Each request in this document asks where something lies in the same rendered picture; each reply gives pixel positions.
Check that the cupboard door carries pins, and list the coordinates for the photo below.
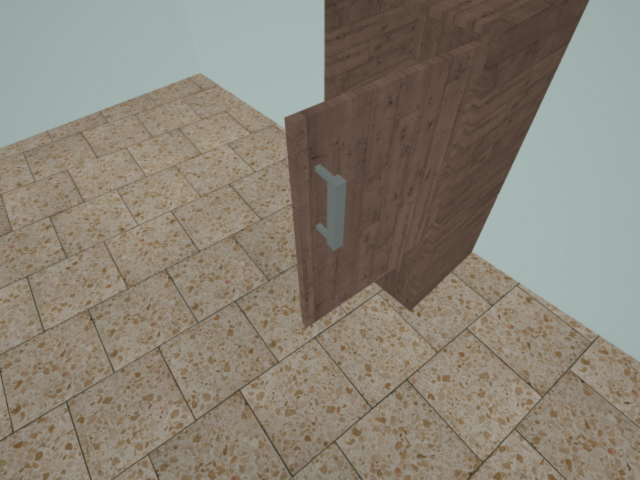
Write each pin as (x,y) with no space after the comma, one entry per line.
(390,140)

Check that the handle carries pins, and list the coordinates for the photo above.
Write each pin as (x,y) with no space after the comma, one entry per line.
(336,196)

